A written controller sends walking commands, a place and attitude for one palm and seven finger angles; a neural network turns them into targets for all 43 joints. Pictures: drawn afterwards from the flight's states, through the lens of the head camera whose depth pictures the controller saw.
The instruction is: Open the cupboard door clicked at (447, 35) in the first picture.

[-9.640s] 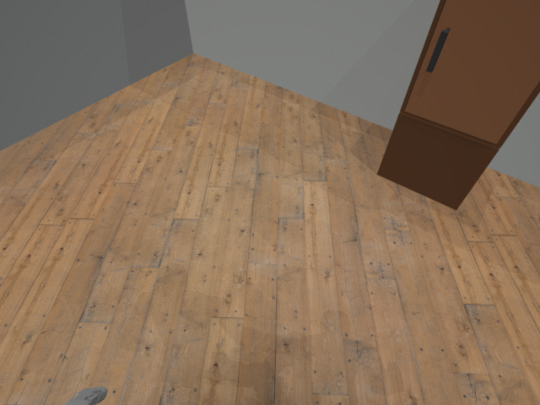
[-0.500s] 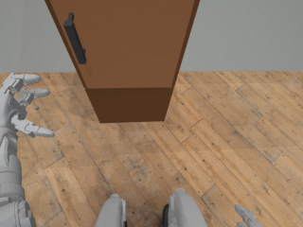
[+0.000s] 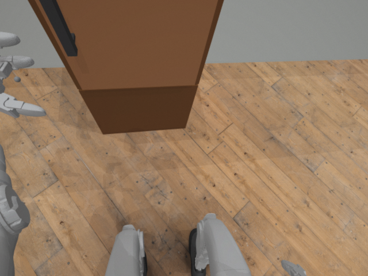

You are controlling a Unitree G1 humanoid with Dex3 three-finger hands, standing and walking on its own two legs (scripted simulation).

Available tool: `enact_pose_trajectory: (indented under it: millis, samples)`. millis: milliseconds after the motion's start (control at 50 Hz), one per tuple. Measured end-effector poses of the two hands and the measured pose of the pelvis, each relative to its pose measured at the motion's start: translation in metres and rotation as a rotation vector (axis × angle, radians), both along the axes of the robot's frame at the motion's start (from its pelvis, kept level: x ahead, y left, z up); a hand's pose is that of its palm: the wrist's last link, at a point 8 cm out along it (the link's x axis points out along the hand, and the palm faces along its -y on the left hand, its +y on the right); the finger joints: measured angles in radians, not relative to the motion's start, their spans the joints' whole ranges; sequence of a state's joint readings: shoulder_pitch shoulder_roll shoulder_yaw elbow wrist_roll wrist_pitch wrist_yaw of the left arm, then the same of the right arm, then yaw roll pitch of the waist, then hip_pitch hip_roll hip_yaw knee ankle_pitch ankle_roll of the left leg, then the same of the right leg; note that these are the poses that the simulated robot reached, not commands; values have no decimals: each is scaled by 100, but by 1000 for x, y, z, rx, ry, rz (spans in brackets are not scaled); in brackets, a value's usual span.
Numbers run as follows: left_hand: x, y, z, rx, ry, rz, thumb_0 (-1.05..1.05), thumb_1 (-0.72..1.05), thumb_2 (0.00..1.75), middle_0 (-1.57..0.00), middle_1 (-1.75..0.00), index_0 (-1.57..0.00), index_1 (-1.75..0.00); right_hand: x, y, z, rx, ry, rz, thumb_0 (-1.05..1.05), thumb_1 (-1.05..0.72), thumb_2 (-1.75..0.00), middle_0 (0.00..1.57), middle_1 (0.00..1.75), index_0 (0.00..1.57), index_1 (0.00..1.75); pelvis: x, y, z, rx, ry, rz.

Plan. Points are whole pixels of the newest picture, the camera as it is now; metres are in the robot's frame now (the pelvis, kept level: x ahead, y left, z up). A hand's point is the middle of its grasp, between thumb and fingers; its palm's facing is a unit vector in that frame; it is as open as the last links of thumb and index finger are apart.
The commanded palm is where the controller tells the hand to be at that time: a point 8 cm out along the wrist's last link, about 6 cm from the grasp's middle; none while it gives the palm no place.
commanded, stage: move the hooked fingers beside the handle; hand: left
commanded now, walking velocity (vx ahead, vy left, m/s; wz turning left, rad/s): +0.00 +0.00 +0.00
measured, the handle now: (61, 20) +0.63 +0.23 +0.06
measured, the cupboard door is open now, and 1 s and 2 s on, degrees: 0 0 0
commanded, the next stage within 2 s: slide the fingers in behind the handle in 1.30 s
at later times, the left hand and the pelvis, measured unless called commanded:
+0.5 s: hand (22, 42) +0.57 +0.29 +0.06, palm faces +0.07 -1.00 -0.03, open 14.0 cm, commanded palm +0.57 +0.32 +0.05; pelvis +0.00 +0.01 -0.02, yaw -2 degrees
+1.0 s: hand (22, 42) +0.58 +0.30 +0.05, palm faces +0.05 -1.00 -0.03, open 14.0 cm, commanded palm +0.57 +0.31 +0.05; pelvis +0.02 +0.01 -0.01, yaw -2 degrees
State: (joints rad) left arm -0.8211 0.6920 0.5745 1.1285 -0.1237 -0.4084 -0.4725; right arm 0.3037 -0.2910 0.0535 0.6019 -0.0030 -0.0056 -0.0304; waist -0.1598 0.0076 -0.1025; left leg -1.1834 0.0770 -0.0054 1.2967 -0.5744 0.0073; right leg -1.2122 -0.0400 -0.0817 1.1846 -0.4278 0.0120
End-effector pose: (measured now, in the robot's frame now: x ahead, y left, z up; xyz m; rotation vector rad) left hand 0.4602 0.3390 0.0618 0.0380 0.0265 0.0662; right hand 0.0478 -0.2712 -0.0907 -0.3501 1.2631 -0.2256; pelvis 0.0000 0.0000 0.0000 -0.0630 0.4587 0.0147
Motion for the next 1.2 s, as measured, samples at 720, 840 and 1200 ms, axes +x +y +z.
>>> enact_pose_trajectory:
  millis: [720, 840, 1200]
  samples:
    - [98, 11, -14, -2, 31, -5, -1, -50, 30, -30, -120, -30, -120, -74, 29, 0, 3, 298, -137, 0, -90, -90, 20, 30, 20, 30, 5, 10, -18, -48, 135, -21]
    - [98, 16, -16, -12, 30, 15, -1, -50, 30, -30, -120, -30, -120, -69, 33, 4, 10, 306, -138, 0, -90, -90, 20, 30, 21, 30, 9, 11, -15, -54, 134, -17]
    - [91, 6, -7, -10, 23, 1, -1, -50, 30, -30, -120, -30, -120, -39, 22, 14, -4, 229, -106, 0, -90, -90, 20, 30, 20, 30, 19, 11, -3, -50, 101, -11]
